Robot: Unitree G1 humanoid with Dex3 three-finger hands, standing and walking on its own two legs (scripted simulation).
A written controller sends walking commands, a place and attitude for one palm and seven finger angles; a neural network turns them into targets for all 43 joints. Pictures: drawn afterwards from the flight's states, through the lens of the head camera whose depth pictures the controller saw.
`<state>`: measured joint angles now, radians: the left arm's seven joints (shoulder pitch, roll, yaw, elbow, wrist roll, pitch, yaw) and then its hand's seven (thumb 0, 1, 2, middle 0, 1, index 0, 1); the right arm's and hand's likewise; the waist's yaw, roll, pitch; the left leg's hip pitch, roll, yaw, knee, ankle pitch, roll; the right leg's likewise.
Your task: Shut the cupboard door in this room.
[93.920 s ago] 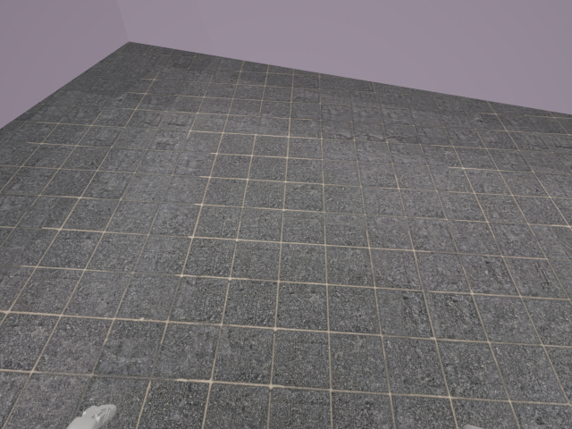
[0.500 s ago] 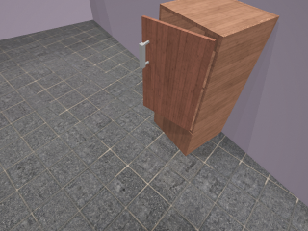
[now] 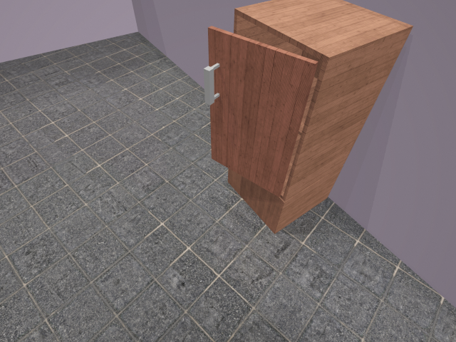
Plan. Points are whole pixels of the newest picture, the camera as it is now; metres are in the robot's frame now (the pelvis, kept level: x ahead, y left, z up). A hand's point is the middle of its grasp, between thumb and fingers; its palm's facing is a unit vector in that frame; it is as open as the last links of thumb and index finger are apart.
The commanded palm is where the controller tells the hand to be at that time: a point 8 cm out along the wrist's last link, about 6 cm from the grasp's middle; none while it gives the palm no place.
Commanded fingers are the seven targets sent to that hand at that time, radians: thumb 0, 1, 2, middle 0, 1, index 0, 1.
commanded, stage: walk to a spot facing it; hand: left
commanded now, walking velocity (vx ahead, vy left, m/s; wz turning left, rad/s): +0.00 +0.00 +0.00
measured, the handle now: (213, 83) +0.92 +0.10 -0.04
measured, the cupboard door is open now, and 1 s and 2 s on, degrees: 18 18 18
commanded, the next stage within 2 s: none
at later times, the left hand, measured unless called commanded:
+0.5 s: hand out of the picture +0.00 +0.23 -0.21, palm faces +0.25 -0.94 -0.21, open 7.3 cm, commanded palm none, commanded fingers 0.00 0.90 0.90 -0.20 -0.30 -0.20 -0.30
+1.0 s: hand out of the picture -0.02 +0.18 -0.15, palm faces +0.50 -0.81 -0.31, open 7.3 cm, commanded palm none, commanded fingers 0.00 0.90 0.90 -0.20 -0.30 -0.20 -0.30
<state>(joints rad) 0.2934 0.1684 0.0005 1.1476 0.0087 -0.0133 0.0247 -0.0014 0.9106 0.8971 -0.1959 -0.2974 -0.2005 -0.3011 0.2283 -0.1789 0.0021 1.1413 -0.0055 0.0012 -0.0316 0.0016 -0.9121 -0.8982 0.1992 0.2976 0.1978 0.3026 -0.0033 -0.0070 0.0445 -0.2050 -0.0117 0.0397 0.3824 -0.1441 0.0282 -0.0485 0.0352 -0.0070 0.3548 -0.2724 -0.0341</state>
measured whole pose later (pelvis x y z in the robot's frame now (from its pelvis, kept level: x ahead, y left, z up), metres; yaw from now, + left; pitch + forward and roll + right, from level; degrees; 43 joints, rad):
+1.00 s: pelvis +0.01 -0.04 -0.01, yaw +33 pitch +1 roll +2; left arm 0.20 0.18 0.04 0.88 0.02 0.02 0.03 0.00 0.91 0.90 -0.20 -0.30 -0.20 -0.30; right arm 0.18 -0.27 -0.10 0.92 -0.02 0.08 0.02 0.00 -0.91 -0.90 0.20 0.30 0.20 0.30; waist -0.04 0.05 0.10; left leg -0.57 -0.04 -0.05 1.17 -0.39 -0.05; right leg -0.22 -0.05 -0.08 0.53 -0.32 -0.02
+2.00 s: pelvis +0.16 +0.10 +0.00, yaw +69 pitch +1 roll +0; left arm 0.31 0.16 0.06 0.95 0.03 -0.07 0.01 0.00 0.94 0.90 -0.20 -0.30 -0.20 -0.30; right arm 0.22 -0.22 -0.07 0.97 -0.02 0.03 0.04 0.01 -0.92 -0.90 0.19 0.30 0.19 0.30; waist -0.02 0.01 0.06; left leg -0.62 0.08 0.03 1.11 -0.22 0.00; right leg -0.11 -0.08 -0.30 0.38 -0.28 0.00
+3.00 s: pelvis +0.22 +0.44 -0.01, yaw +69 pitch +1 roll +0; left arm 0.25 0.17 0.06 0.97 0.01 0.01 0.02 0.00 0.92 0.90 -0.20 -0.30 -0.20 -0.30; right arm 0.16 -0.17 -0.04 0.97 -0.01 0.03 -0.02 0.00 -0.91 -0.90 0.20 0.30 0.20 0.30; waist 0.01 0.00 0.10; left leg -0.52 0.05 -0.03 1.15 -0.37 -0.04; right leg -0.30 0.10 0.00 0.45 -0.17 -0.10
